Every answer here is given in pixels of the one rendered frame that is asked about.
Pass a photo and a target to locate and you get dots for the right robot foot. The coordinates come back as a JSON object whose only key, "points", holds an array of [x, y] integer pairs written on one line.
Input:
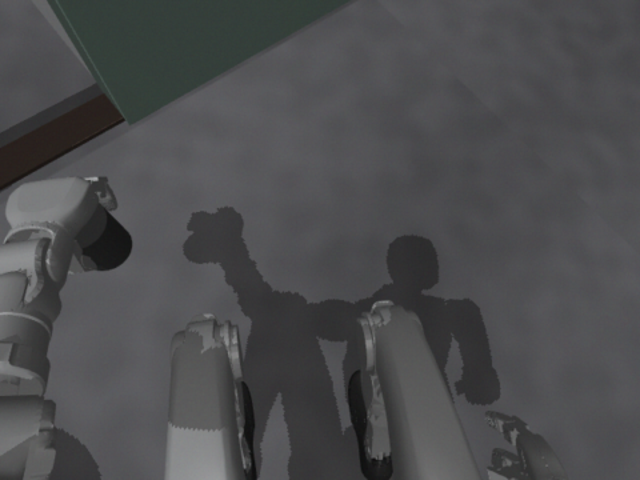
{"points": [[371, 468]]}

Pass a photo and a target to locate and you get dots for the right robot hand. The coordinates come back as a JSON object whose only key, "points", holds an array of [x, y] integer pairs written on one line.
{"points": [[535, 461]]}

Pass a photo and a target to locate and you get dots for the left robot hand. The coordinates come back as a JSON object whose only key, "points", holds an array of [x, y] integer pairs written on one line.
{"points": [[67, 203]]}

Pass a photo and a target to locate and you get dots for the left robot arm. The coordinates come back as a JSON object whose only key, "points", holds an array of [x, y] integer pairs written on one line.
{"points": [[34, 262]]}

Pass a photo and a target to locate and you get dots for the can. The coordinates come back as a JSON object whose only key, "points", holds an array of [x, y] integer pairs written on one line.
{"points": [[105, 240]]}

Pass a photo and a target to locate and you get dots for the left robot foot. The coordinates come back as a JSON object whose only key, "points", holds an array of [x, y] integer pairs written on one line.
{"points": [[250, 471]]}

